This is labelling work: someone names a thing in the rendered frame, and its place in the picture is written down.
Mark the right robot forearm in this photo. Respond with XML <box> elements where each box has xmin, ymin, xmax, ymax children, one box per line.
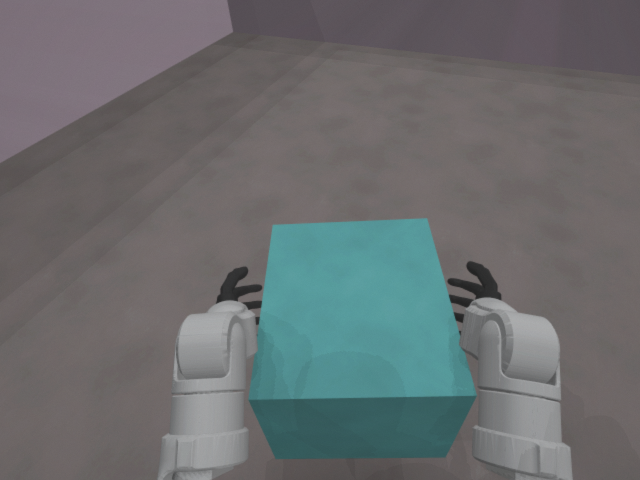
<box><xmin>459</xmin><ymin>297</ymin><xmax>573</xmax><ymax>480</ymax></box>

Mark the right robot hand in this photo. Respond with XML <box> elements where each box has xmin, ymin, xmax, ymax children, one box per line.
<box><xmin>448</xmin><ymin>261</ymin><xmax>501</xmax><ymax>335</ymax></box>

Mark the left robot forearm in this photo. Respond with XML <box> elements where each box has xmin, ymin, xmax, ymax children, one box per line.
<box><xmin>157</xmin><ymin>300</ymin><xmax>258</xmax><ymax>480</ymax></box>

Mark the carton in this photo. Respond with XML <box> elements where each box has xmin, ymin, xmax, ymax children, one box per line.
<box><xmin>248</xmin><ymin>218</ymin><xmax>477</xmax><ymax>459</ymax></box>

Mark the left robot hand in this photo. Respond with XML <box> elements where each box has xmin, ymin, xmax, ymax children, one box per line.
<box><xmin>216</xmin><ymin>267</ymin><xmax>262</xmax><ymax>325</ymax></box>

